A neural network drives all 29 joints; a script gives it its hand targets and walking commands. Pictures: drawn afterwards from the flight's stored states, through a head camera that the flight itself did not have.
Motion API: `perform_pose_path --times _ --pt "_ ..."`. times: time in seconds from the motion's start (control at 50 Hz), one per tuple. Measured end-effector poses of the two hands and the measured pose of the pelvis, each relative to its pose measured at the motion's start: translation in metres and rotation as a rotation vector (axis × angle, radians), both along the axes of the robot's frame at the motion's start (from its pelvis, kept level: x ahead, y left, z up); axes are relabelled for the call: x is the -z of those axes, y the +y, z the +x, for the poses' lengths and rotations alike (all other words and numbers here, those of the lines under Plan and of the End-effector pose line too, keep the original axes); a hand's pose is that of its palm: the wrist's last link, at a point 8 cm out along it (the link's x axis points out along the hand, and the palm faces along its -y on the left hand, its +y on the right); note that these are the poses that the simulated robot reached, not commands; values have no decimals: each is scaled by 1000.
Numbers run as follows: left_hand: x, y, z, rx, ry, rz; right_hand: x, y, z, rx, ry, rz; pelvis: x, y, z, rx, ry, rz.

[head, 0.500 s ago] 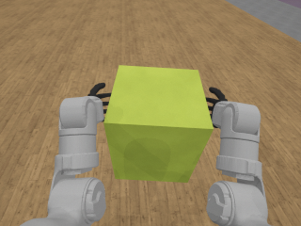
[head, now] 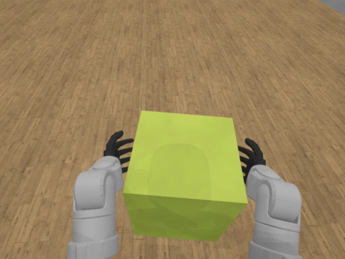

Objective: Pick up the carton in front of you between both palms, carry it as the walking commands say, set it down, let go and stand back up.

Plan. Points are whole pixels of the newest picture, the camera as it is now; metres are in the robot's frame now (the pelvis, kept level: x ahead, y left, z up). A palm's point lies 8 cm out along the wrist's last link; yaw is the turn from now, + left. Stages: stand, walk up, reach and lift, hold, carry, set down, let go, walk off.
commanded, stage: carry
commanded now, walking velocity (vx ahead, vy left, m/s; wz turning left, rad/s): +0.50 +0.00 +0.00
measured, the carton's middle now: (180, 179) +0.32 -0.01 +0.02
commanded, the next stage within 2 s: none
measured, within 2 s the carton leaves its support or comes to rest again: neither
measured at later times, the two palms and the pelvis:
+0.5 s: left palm (116, 94) +0.56 +0.19 +0.08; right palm (217, 98) +0.55 -0.11 +0.09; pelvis +0.31 +0.05 +0.00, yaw -3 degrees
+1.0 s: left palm (130, 64) +0.72 +0.17 +0.10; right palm (217, 68) +0.71 -0.13 +0.09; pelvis +0.46 +0.02 +0.00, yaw -1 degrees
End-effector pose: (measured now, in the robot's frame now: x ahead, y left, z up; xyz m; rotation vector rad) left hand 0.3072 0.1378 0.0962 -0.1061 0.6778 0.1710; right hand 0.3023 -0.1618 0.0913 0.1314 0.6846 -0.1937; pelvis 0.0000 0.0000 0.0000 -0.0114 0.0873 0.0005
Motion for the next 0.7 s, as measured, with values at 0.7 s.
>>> perform_pose_path --times 0.7 --pt "-12 42 334 88 -45 19 -22 42 320 9 -38 -86 -9 44 383 46 -36 6"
